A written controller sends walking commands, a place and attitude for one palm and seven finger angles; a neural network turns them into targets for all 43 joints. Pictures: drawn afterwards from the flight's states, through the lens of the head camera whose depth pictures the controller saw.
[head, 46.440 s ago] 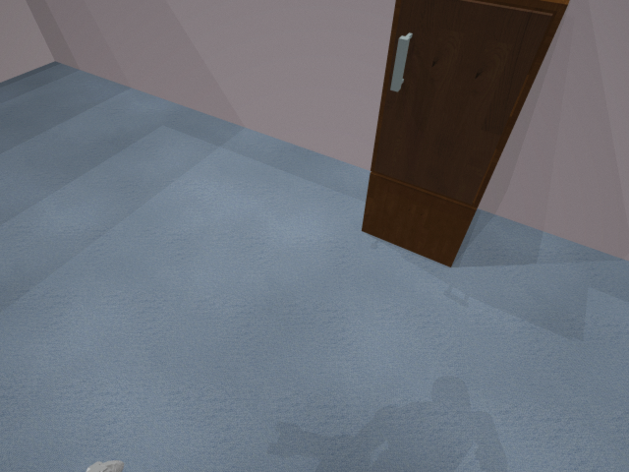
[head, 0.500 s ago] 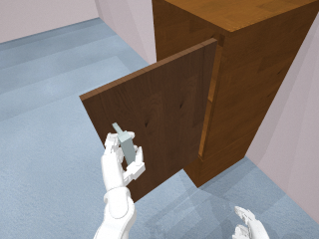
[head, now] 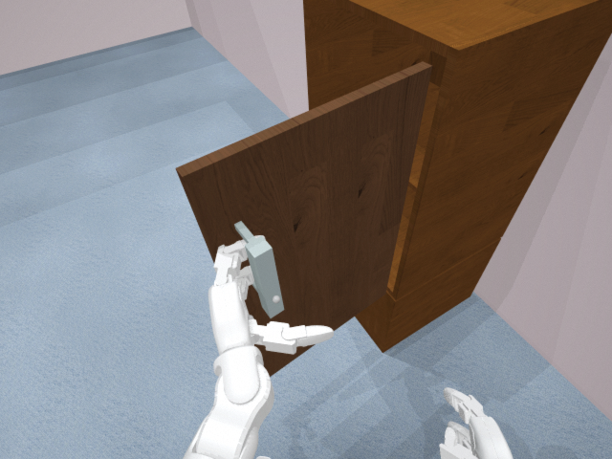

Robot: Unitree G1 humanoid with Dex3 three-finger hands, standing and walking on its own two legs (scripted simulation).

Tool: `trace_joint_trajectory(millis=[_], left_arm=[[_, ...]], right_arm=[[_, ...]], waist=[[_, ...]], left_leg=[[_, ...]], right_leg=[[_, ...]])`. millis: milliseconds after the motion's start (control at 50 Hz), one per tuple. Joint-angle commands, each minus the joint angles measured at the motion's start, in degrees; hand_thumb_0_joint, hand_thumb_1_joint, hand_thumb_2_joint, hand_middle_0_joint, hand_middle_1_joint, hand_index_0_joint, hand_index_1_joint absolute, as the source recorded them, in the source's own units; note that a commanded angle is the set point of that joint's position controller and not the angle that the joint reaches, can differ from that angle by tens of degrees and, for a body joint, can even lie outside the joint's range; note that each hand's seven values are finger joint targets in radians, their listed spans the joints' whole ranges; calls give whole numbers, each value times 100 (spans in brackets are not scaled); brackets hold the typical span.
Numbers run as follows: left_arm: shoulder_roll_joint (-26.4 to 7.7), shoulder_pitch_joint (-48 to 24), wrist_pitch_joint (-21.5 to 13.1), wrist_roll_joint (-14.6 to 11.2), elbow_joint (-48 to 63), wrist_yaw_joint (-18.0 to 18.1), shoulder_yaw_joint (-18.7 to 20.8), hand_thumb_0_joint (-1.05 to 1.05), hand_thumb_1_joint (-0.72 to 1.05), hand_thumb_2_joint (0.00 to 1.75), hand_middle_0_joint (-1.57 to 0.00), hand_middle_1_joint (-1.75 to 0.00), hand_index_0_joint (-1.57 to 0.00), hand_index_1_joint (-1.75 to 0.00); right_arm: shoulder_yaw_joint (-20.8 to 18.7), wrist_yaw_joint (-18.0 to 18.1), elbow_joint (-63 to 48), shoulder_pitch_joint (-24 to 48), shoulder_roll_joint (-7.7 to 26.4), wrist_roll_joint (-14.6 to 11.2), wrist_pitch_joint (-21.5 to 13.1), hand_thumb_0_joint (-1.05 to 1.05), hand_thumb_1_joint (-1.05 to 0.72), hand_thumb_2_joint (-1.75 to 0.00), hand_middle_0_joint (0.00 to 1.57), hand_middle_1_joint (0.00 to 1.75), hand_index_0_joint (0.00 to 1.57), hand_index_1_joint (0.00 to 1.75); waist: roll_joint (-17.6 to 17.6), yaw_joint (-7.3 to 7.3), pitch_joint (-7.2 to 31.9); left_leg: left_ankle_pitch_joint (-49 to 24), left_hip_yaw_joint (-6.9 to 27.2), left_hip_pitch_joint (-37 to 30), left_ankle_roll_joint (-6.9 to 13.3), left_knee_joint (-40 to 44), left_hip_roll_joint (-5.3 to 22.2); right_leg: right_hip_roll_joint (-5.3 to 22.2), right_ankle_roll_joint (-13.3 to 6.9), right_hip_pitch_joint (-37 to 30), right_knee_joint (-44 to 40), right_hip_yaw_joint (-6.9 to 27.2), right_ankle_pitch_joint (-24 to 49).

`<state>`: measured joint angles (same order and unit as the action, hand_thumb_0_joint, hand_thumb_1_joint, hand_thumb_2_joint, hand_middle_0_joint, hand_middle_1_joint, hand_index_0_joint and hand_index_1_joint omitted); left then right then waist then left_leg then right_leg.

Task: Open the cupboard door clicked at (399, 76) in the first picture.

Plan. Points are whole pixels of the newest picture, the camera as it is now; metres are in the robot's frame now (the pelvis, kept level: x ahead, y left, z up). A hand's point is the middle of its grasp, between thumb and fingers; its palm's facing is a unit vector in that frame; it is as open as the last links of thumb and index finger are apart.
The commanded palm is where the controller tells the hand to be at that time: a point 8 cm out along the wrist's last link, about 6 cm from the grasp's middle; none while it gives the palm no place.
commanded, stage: open thumb and fingers to let go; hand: left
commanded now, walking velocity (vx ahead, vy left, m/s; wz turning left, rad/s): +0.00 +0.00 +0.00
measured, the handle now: (258, 270) +0.35 +0.08 +0.07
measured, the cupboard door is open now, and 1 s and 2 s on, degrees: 95 97 97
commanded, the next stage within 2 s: slide the hand sideways off the handle in 0.18 s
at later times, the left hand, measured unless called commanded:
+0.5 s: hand (270, 325) +0.27 +0.06 +0.07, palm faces -0.23 -0.97 +0.01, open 16.2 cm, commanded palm +0.26 +0.09 +0.07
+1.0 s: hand (236, 353) +0.23 +0.09 +0.07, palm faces -0.12 -0.99 +0.02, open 16.3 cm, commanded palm +0.21 +0.14 +0.07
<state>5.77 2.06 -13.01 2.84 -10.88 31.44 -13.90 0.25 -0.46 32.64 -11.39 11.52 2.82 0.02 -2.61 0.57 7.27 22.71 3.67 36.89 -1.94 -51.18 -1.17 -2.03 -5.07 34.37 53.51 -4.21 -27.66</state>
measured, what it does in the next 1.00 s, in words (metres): shifts its weight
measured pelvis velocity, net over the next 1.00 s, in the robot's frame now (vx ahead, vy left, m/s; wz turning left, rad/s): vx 0.00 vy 0.05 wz -0.04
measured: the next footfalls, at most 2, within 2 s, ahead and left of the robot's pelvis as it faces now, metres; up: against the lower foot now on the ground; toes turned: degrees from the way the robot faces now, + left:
none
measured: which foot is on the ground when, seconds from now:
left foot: down 0.00-1.00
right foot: down 0.00-1.00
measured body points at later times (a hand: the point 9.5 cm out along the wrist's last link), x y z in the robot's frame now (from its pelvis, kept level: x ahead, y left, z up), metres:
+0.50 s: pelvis -0.01 +0.05 -0.01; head +0.02 +0.03 +0.44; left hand +0.28 +0.11 +0.07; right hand +0.15 -0.17 -0.10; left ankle +0.03 +0.15 -0.69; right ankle -0.01 -0.06 -0.69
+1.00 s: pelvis +0.00 +0.05 -0.01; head +0.02 +0.04 +0.44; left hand +0.23 +0.14 +0.08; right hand +0.18 -0.16 -0.08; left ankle +0.03 +0.15 -0.69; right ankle +0.00 -0.06 -0.69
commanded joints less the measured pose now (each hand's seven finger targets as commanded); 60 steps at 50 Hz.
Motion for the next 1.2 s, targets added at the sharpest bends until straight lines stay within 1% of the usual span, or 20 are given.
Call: trace_joint_trajectory(millis=[0,60,140,260,280,300,320,360,380,420,460,480,540,600,660,740,820,940,1040,1180], left_arm=[[560,-1515,-312,134,1211,69,-94,0,-50,30,-21,-65,-21,-65],[649,-1521,-222,130,1008,134,-99,0,-50,30,-18,-50,-18,-50],[745,-1631,-110,155,939,246,-116,0,-50,30,-15,-30,-15,-30],[1096,-1861,41,154,824,318,-341,0,-50,30,-15,-30,-15,-30],[422,-1807,-235,842,998,-922,-1664,0,-50,30,-15,-30,-15,-30],[89,-2013,-523,597,1249,-1583,-1247,0,-50,30,-15,-30,-15,-30],[-149,-1911,-709,468,1523,-2108,-1186,0,-50,30,-15,-30,-15,-30],[-49,-1648,-821,-4,1799,-2793,-1205,0,-50,30,-15,-30,-15,-30],[91,-1389,-754,-258,1737,-2912,-1172,0,-50,30,-15,-30,-15,-30],[207,-1517,-588,-604,1621,-2783,-957,0,-50,30,-15,-30,-15,-30],[186,-1353,-501,-643,1641,-2428,-740,0,-50,30,-15,-30,-15,-30],[53,-1174,-476,-576,1686,-2252,-582,0,-50,30,-15,-30,-15,-30],[-99,-705,-474,-160,1900,-1901,-566,0,-50,30,-15,-30,-15,-30],[-45,-403,-500,92,2018,-1769,-695,0,-50,30,-15,-30,-15,-30],[-282,-266,-441,131,2111,-1821,-573,0,-50,30,-15,-30,-15,-30],[-422,92,-384,-47,2478,-1975,-444,0,-50,30,-15,-30,-15,-30],[-364,577,-457,-221,3016,-2155,-570,0,-50,30,-15,-30,-15,-30],[-566,983,-491,-145,3250,-2328,-546,0,-50,30,-15,-30,-15,-30],[-895,1438,-491,-264,3491,-2547,-208,0,-50,30,-15,-30,-15,-30],[-1091,2079,-516,-517,3831,-2801,55,0,-50,30,-15,-30,-15,-30]], right_arm=[[-141,10,-929,548,357,-4,-276,0,-90,-90,20,30,20,30],[-135,0,-942,554,363,5,-263,0,-90,-90,20,30,20,30],[-132,-26,-950,591,364,4,-214,0,-90,-90,20,30,20,30],[-124,-116,-944,640,367,-2,-206,0,-90,-90,20,30,20,30],[-149,-158,-815,165,600,-64,-119,0,-90,-90,20,30,20,30],[-214,-134,-992,81,574,-106,-118,0,-90,-90,20,30,20,30],[-221,-97,-1091,102,600,-148,-129,0,-90,-90,20,30,20,30],[-191,-63,-1307,83,559,-272,-170,0,-90,-90,20,30,20,30],[-154,-46,-1403,118,544,-327,-194,0,-90,-90,20,30,20,30],[-93,1,-1454,227,569,-387,-238,0,-90,-90,20,30,20,30],[-91,-2,-1498,275,584,-369,-265,0,-90,-90,20,30,20,30],[-97,-14,-1516,261,603,-345,-254,0,-90,-90,20,30,20,30],[-123,-113,-1617,216,596,-284,-198,0,-90,-90,20,30,20,30],[-131,-190,-1704,209,554,-259,-137,0,-90,-90,20,30,20,30],[-94,-159,-1771,264,577,-263,-31,0,-90,-90,20,30,20,30],[-60,-90,-1864,283,566,-292,20,0,-90,-90,20,30,20,30],[-51,-76,-1934,247,546,-314,-66,0,-90,-90,20,30,20,30],[-47,-58,-1977,160,579,-287,-162,0,-90,-90,20,30,20,30],[-56,-4,-2017,97,606,-294,-221,0,-90,-90,20,30,20,30],[-69,41,-2104,-15,628,-312,-331,0,-90,-90,20,30,20,30]], waist=[[844,91,1097],[914,75,1058],[650,2,1178],[578,54,1150],[855,629,672],[719,464,1068],[435,373,1447],[180,339,1634],[227,314,1427],[559,343,920],[682,228,820],[715,148,878],[550,17,1070],[583,34,964],[616,10,824],[582,-36,797],[449,32,759],[520,118,556],[445,55,750],[438,44,773]], left_leg=[[-623,-213,-526,304,164,-86],[-638,-221,-576,307,206,-66],[-794,-221,-675,295,254,-39],[-847,-163,-764,284,272,31],[-929,-150,-805,398,241,51],[-1027,-127,-811,434,179,20],[-1138,-161,-994,441,139,13],[-1165,-111,-1279,416,201,43],[-989,-76,-1265,395,286,60],[-436,26,-1059,366,454,93],[-241,64,-981,348,575,92],[-292,57,-953,341,584,90],[-621,19,-955,322,522,99],[-561,-14,-849,321,458,130],[-368,-71,-695,343,482,95],[-340,-95,-717,345,516,82],[-436,-75,-805,332,474,107],[-319,-31,-579,348,341,81],[-454,-80,-529,354,233,48],[-666,-143,-403,368,84,20]], right_leg=[[508,526,-491,-1382,775,1693],[416,477,-395,-1319,580,1529],[276,349,-344,-1128,361,1408],[150,278,-62,-929,125,1179],[190,299,238,-872,361,1704],[219,271,47,-785,339,1939],[227,255,-107,-712,403,2114],[189,235,-101,-674,325,1951],[145,240,-36,-731,246,1674],[93,286,180,-874,136,1005],[74,293,184,-863,90,757],[75,281,127,-823,84,781],[92,229,24,-646,88,995],[95,223,125,-591,84,941],[97,220,45,-676,162,803],[83,219,-92,-767,185,794],[72,241,-35,-727,158,932],[86,262,137,-659,184,857],[83,265,31,-598,236,1036],[89,314,-56,-555,288,1406]])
